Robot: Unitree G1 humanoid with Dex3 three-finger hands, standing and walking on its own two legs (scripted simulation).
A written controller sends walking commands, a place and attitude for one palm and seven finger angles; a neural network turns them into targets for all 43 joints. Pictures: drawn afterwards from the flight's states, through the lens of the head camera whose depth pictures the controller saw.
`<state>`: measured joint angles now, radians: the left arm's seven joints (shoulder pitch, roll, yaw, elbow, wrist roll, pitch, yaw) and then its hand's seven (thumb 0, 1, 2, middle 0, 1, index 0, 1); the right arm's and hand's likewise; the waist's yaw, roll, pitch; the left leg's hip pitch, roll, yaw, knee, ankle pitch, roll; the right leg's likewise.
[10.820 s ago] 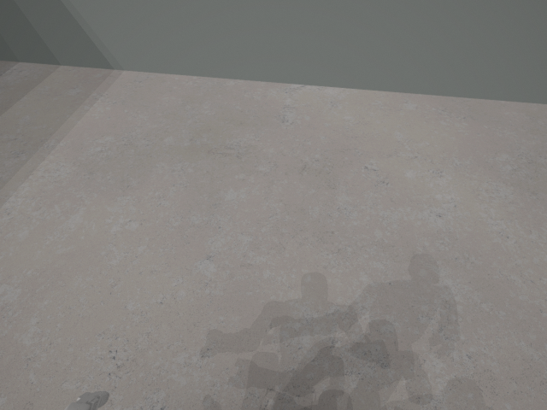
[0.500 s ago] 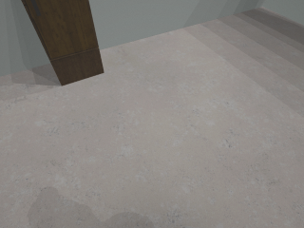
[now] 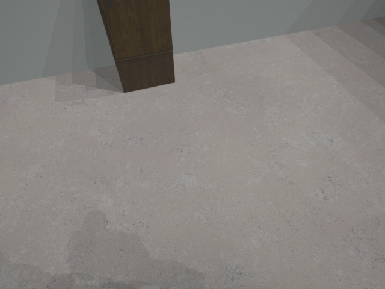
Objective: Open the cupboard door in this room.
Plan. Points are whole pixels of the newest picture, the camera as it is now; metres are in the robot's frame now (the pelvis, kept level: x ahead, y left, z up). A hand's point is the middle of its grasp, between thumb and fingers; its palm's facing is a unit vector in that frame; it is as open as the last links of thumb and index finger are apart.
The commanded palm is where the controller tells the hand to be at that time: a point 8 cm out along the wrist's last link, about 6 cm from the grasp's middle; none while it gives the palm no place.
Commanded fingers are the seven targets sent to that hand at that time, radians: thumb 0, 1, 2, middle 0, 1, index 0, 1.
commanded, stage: turn or walk to find it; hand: left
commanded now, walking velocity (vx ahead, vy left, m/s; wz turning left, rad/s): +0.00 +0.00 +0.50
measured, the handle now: out of the picture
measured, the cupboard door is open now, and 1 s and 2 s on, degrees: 0 0 0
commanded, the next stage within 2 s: stand and wait in 1.18 s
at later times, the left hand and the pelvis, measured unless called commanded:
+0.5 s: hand out of the picture +0.08 +0.21 -0.14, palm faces +0.19 -0.94 -0.27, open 7.4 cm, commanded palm none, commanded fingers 0.00 0.90 0.90 -0.20 -0.30 -0.20 -0.30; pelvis +0.03 -0.01 -0.01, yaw +12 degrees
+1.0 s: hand out of the picture -0.01 +0.11 -0.16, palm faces +0.47 -0.87 -0.12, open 7.4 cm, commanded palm none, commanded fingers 0.00 0.90 0.90 -0.20 -0.30 -0.20 -0.30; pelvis +0.20 +0.07 -0.02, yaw +20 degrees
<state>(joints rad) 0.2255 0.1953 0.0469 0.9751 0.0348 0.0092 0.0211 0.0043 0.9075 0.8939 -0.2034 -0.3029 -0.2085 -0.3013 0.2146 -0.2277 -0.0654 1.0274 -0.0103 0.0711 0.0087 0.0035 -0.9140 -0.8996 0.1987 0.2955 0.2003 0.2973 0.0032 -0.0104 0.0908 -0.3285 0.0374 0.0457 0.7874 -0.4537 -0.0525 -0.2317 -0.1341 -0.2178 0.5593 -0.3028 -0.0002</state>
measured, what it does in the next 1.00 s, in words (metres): walks ahead, turning left: left foot, then right foot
